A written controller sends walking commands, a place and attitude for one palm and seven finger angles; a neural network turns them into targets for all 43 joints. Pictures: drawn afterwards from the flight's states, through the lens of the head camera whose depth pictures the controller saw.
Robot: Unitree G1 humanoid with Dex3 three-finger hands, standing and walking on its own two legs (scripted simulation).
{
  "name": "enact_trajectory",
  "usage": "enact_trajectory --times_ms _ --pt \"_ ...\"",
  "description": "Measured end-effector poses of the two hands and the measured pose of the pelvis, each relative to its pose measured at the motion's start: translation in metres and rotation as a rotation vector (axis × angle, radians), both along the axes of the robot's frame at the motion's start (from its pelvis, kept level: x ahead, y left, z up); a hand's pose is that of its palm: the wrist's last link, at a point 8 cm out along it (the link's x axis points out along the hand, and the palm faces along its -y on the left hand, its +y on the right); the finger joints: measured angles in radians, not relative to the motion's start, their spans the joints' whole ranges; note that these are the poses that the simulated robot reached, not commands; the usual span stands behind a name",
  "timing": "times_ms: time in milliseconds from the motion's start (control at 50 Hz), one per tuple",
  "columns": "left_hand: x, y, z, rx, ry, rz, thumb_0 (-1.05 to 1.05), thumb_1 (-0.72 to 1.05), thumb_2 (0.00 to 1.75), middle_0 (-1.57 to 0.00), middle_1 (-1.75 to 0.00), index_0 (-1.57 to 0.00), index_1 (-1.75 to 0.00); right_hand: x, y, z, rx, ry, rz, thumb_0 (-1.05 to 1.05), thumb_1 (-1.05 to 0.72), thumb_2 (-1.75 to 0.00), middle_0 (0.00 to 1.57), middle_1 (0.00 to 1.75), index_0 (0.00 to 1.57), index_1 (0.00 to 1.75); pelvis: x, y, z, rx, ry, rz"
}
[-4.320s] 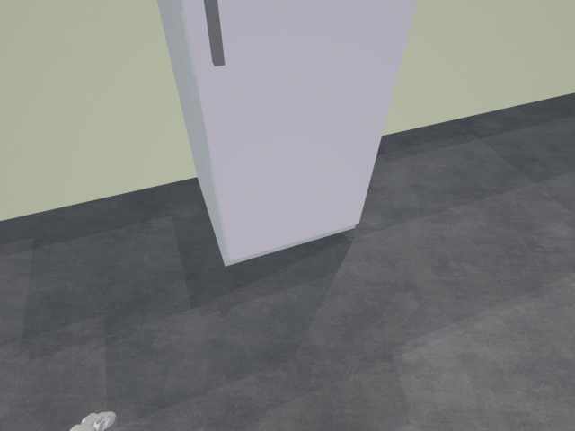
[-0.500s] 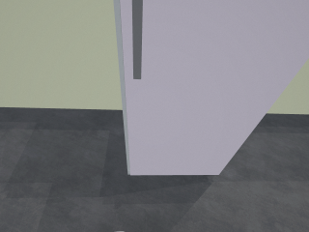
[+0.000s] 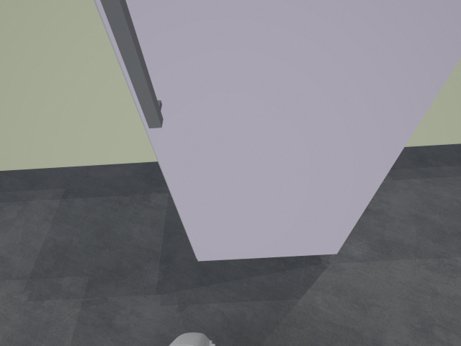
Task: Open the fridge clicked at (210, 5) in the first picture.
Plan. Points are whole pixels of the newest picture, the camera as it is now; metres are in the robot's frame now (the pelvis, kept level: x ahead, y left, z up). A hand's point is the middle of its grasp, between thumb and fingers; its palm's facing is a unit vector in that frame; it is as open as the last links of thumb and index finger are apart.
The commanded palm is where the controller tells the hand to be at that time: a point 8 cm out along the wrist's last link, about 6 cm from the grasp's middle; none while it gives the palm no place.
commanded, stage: come to a stop and stand still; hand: left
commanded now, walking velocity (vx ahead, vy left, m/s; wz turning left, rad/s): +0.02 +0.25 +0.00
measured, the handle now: (135, 50) +0.47 +0.17 +0.27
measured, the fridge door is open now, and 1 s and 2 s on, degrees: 0 0 0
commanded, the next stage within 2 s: look again from close up in 1.16 s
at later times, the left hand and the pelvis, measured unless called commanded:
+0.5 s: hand out of the picture -0.04 +0.25 -0.16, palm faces +0.08 -0.98 -0.18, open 7.4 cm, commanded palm none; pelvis -0.04 +0.05 +0.02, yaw +1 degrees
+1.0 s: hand out of the picture +0.04 +0.19 -0.16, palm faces +0.06 -0.98 -0.21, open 7.2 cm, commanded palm none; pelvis -0.02 +0.01 +0.01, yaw +1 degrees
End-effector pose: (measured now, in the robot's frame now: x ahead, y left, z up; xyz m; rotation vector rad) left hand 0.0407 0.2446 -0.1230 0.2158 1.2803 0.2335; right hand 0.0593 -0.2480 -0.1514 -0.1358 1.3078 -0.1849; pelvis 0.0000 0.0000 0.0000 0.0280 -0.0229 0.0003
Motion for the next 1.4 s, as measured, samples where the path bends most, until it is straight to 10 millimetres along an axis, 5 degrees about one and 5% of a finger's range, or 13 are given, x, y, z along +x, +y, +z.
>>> enact_trajectory --times_ms 140,300,360,500,620,760,860,1020,1260,1400 --pt "-0.006 -0.001 0.011 0.011 -0.058 0.017 0.01 0.9 0.9 -0.21 -0.3 -0.2 -0.3 -0.012 -0.002 0.01 0.009 0.009 0.053 0.0 -0.91 -0.9 0.2 0.3 0.2 0.3 -0.017 -0.002 0.008 0.013 0.017 0.022" --pt "-0.052 0.026 -0.003 -0.031 -0.013 0.041 0.01 0.9 0.9 -0.21 -0.3 -0.2 -0.3 -0.028 0.028 0.023 -0.005 -0.052 0.082 0.0 -0.91 -0.9 0.2 0.3 0.2 0.3 -0.04 0.022 0.007 0.0 0.022 0.015" --pt "-0.068 0.041 -0.017 -0.062 0.025 0.05 0.01 0.9 0.9 -0.21 -0.3 -0.2 -0.3 -0.048 0.045 0.024 -0.03 -0.066 0.067 0.0 -0.91 -0.9 0.2 0.3 0.2 0.3 -0.046 0.038 0.002 -0.028 0.024 0.012" --pt "-0.084 0.05 -0.011 -0.114 0.079 0.044 0.01 0.91 0.9 -0.2 -0.3 -0.2 -0.3 -0.106 0.082 0.036 -0.012 0.06 0.02 0.0 -0.91 -0.89 0.2 0.3 0.2 0.3 -0.042 0.052 0.018 -0.047 0.035 0.015" --pt "-0.077 0.038 -0.013 -0.131 0.143 -0.002 0.01 0.91 0.9 -0.2 -0.3 -0.2 -0.3 -0.14 0.092 0.034 0.005 0.144 -0.05 0.0 -0.9 -0.89 0.2 0.3 0.2 0.3 -0.036 0.049 0.018 -0.03 0.042 -0.004" --pt "-0.033 0.016 -0.013 -0.089 0.082 -0.046 0.01 0.93 0.9 -0.2 -0.3 -0.2 -0.3 -0.167 0.076 0.017 0.044 0.256 -0.112 0.0 -0.9 -0.89 0.2 0.3 0.2 0.3 -0.03 0.029 0.008 -0.017 0.043 -0.015" --pt "-0.014 0.0 -0.007 -0.074 0.005 -0.035 0.01 0.93 0.9 -0.2 -0.3 -0.2 -0.3 -0.154 0.06 0.011 0.051 0.259 -0.081 0.0 -0.91 -0.89 0.2 0.3 0.2 0.3 -0.024 0.018 0.008 -0.041 0.031 0.021" --pt "-0.016 -0.007 -0.009 -0.08 -0.008 0.005 0.0 0.95 0.9 -0.21 -0.3 -0.2 -0.3 -0.096 0.049 0.013 0.036 0.124 -0.022 0.0 -0.91 -0.9 0.2 0.3 0.2 0.3 -0.017 0.008 0.011 -0.031 0.016 0.018" --pt "-0.073 -0.015 -0.008 -0.097 0.125 0.037 0.0 0.92 0.9 -0.2 -0.3 -0.2 -0.3 -0.072 0.036 0.017 0.011 0.079 0.02 0.01 -0.92 -0.89 0.2 0.3 0.2 0.3 -0.019 0.008 0.014 -0.029 0.008 0.011" --pt "-0.109 -0.01 -0.014 -0.109 0.153 0.011 0.01 0.91 0.9 -0.21 -0.3 -0.2 -0.3 -0.07 0.044 0.015 -0.003 -0.008 0.026 0.01 -0.92 -0.9 0.2 0.3 0.2 0.3 -0.042 0.026 0.007 -0.051 0.001 0.004"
